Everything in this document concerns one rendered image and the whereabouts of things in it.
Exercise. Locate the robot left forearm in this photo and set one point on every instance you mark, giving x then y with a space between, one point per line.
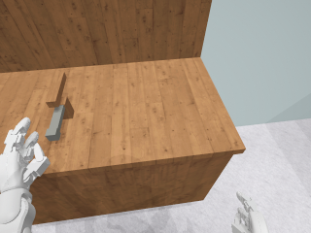
16 211

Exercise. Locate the tap lever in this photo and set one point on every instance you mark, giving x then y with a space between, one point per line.
53 132

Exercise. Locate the left robot hand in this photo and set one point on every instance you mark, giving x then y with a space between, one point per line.
14 160

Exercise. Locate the counter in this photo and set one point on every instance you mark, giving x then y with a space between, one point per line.
144 125

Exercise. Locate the right robot hand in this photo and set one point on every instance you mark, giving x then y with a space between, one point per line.
253 219

